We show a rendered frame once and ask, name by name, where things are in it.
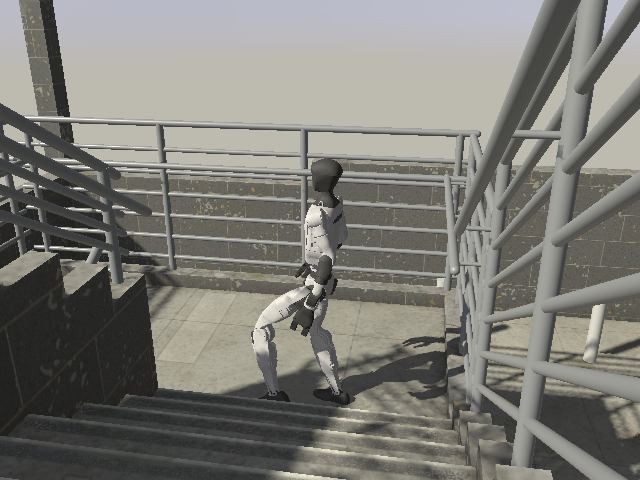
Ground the robot left upper arm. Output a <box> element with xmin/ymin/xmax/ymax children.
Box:
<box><xmin>306</xmin><ymin>207</ymin><xmax>336</xmax><ymax>267</ymax></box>

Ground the left robot foot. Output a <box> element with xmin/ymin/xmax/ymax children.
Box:
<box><xmin>258</xmin><ymin>390</ymin><xmax>290</xmax><ymax>402</ymax></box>

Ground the left robot hand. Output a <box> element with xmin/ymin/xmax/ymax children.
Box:
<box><xmin>290</xmin><ymin>306</ymin><xmax>314</xmax><ymax>337</ymax></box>

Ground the right robot hand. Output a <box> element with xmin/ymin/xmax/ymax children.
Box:
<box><xmin>295</xmin><ymin>261</ymin><xmax>311</xmax><ymax>285</ymax></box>

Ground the robot left forearm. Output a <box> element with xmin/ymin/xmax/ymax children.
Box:
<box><xmin>304</xmin><ymin>255</ymin><xmax>332</xmax><ymax>311</ymax></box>

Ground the robot right upper arm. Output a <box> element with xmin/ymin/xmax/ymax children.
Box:
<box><xmin>335</xmin><ymin>196</ymin><xmax>348</xmax><ymax>244</ymax></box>

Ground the left robot shin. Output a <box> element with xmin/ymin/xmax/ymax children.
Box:
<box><xmin>251</xmin><ymin>327</ymin><xmax>279</xmax><ymax>396</ymax></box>

